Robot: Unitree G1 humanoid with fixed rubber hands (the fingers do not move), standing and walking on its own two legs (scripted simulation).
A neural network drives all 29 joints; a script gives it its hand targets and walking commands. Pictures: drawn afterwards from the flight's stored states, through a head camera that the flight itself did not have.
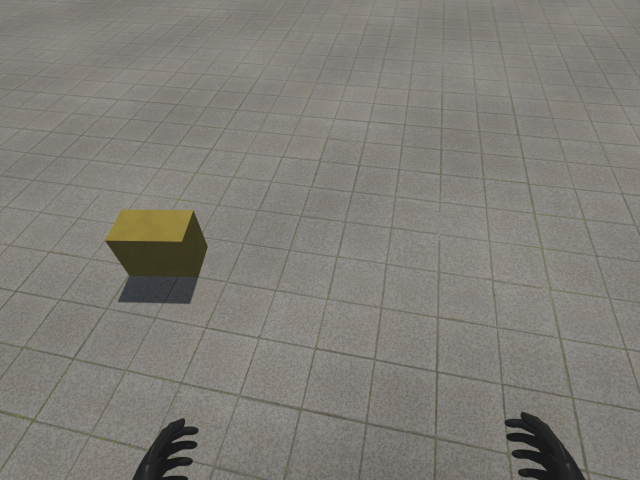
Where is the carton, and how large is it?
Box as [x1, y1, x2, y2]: [105, 210, 207, 276]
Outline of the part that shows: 121,210 105,240 129,275 198,276 207,246 193,210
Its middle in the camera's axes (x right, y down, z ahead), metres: -0.62 +0.02 +1.49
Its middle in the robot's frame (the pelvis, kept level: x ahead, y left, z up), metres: +1.01 +0.69 -0.65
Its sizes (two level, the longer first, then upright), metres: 0.280 0.157 0.215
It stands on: the floor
